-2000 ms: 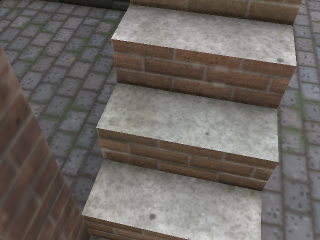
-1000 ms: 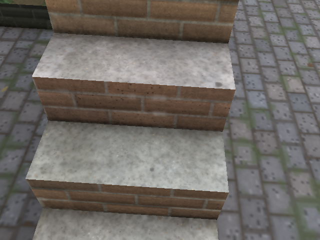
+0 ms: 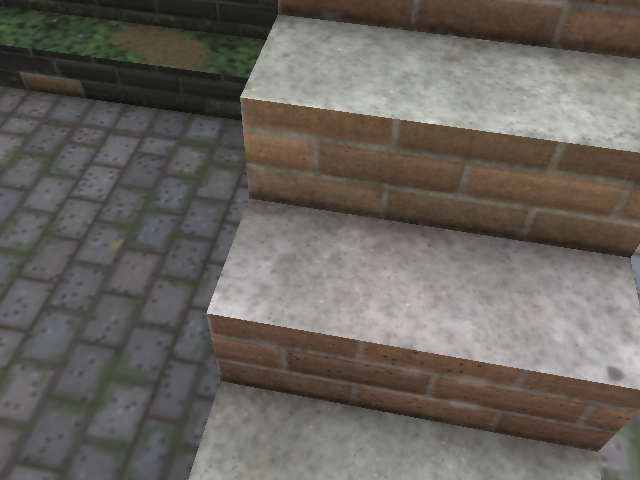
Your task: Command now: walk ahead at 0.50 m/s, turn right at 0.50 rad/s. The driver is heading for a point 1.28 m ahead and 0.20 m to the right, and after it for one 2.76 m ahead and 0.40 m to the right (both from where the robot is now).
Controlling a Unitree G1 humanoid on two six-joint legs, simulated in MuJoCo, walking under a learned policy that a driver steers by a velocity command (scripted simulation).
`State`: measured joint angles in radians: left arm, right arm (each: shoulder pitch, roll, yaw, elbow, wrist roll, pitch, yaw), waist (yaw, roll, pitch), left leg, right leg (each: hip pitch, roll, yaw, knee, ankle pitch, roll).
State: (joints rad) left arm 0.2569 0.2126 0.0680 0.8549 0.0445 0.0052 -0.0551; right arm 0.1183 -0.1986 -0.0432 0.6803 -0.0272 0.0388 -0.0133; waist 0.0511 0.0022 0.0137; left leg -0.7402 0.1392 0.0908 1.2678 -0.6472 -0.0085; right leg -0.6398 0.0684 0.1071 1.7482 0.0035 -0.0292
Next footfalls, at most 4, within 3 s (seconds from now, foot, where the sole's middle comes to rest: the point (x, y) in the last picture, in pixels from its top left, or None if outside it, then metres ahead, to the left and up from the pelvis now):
0.52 right None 0.34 -0.18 -0.47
1.10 left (431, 295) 0.60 -0.11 -0.26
1.42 right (630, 178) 0.66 -0.34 -0.06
1.78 left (478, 88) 0.83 -0.16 -0.06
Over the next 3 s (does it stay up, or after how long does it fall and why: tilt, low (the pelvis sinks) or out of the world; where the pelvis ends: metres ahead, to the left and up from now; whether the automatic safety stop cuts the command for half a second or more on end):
stays up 1.08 -0.05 0.91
